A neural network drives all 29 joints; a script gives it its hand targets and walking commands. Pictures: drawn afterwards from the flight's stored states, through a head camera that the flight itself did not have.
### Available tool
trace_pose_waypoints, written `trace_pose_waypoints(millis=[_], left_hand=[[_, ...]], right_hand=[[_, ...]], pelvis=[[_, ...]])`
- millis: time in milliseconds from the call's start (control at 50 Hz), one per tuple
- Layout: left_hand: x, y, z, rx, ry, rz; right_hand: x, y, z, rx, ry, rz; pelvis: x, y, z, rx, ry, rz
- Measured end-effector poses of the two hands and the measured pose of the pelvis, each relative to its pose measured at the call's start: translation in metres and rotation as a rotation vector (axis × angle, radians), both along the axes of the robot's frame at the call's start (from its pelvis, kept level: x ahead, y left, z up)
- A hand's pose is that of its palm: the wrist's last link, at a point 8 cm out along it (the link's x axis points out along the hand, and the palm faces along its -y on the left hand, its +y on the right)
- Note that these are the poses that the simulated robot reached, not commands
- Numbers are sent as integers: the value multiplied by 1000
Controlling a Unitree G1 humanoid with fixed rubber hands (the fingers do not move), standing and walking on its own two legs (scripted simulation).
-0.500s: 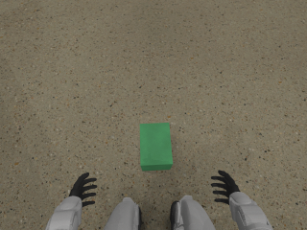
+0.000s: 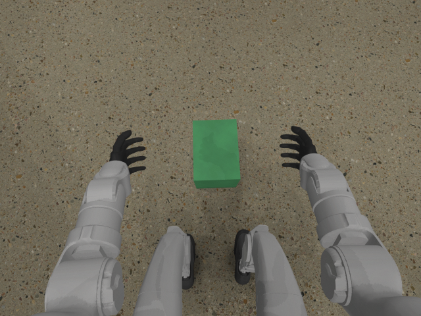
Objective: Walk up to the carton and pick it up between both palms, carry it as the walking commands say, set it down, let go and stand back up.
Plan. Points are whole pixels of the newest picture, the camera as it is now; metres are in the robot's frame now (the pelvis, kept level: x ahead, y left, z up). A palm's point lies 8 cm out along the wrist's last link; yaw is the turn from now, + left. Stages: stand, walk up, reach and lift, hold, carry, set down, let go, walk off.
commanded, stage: reach and lift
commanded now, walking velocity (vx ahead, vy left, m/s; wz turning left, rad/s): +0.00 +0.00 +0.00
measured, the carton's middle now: (215, 155) +0.53 +0.00 -0.59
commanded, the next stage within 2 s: none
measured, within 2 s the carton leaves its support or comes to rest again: neither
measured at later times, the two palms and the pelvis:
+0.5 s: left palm (139, 113) +0.50 +0.19 -0.13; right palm (291, 106) +0.53 -0.17 -0.13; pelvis +0.02 +0.00 -0.03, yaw +0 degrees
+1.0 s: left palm (151, 125) +0.51 +0.18 -0.23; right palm (279, 119) +0.54 -0.17 -0.23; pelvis +0.01 +0.00 -0.10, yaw +1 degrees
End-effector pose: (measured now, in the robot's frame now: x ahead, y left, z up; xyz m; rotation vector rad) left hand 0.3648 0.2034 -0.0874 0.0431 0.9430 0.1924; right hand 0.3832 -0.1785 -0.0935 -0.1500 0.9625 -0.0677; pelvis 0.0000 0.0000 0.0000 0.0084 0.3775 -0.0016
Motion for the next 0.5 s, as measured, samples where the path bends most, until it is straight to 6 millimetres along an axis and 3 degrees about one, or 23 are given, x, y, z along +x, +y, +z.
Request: trace_pose_waypoints(millis=[240,500], left_hand=[[71,-14,-26,10,-159,9],[137,-15,-41,9,-291,11]], right_hand=[[69,9,-26,33,-156,-37],[142,11,-36,51,-303,-28]], pelvis=[[10,3,-15,2,201,-3],[17,5,-25,11,361,-10]])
